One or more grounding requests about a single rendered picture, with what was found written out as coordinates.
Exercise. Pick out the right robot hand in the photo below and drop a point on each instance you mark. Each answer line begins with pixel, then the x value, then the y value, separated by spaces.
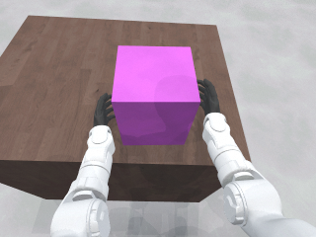
pixel 209 103

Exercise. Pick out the right robot upper arm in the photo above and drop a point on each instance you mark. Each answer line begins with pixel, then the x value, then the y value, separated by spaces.
pixel 255 206

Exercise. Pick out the left robot upper arm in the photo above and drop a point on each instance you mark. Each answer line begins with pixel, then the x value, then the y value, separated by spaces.
pixel 81 218

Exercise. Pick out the carton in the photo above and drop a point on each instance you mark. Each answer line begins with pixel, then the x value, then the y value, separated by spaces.
pixel 155 94

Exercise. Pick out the pedestal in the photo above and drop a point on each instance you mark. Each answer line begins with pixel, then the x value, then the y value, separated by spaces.
pixel 52 74

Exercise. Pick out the right robot forearm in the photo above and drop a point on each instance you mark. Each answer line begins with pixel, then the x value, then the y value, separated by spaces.
pixel 227 158

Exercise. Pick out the left robot forearm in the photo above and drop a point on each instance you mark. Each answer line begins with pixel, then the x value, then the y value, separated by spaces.
pixel 93 176

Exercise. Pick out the left robot hand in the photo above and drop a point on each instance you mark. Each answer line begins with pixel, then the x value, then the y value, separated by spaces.
pixel 101 112

